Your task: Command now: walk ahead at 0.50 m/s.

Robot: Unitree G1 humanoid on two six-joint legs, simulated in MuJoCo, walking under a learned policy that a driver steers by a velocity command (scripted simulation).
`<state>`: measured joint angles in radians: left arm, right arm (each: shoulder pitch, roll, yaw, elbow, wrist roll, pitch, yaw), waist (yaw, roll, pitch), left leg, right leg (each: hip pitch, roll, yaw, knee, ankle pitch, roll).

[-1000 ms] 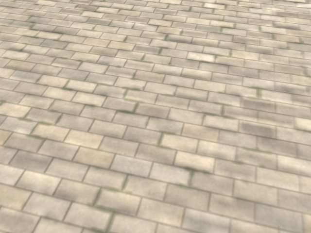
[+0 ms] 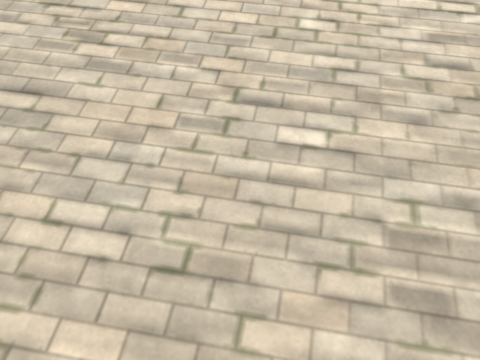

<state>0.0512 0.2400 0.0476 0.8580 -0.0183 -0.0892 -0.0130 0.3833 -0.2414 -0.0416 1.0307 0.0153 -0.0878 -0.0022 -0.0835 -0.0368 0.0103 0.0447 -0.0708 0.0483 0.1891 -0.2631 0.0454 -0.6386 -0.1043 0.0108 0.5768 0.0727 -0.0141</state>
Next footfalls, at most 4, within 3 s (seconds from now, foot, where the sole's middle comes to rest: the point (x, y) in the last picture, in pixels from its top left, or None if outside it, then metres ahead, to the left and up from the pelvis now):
0.10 right None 0.25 -0.13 -0.78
0.64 left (196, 339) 0.56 0.11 -0.78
1.14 right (289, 264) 0.77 -0.19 -0.78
1.66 left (226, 239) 0.87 0.00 -0.78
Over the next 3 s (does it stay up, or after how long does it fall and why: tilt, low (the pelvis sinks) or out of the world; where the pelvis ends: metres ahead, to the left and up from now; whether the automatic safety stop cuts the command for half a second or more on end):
stays up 0.88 -0.27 0.00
